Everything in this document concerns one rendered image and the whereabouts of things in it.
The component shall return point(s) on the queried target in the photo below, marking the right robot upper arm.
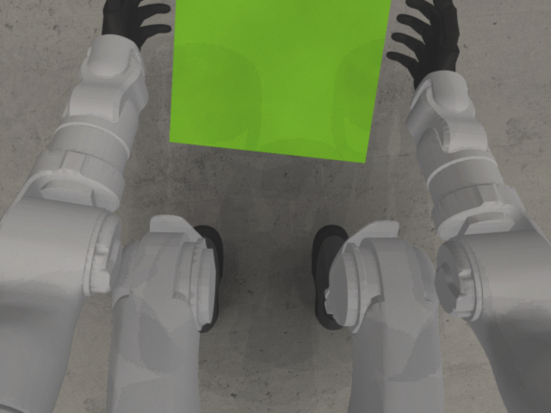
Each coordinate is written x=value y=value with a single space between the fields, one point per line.
x=500 y=283

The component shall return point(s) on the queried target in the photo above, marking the right robot forearm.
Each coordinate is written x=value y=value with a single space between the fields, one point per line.
x=467 y=190

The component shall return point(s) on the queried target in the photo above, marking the robot thigh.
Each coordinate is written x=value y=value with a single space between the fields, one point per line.
x=153 y=361
x=397 y=362

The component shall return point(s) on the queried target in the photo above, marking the carton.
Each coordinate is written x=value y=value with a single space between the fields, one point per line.
x=292 y=77

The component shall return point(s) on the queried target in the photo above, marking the left robot forearm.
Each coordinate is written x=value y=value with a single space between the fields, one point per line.
x=94 y=138

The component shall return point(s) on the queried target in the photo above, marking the left robot thigh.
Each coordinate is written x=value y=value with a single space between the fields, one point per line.
x=153 y=361

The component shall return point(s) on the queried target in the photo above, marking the robot right hand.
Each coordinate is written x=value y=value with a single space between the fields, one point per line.
x=439 y=51

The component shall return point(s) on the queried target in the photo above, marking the left robot upper arm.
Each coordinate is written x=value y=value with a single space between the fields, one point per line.
x=53 y=256

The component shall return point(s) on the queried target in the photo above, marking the robot left hand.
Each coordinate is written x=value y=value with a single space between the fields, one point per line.
x=124 y=18

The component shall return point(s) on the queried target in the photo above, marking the right robot thigh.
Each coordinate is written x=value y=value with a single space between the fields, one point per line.
x=397 y=362

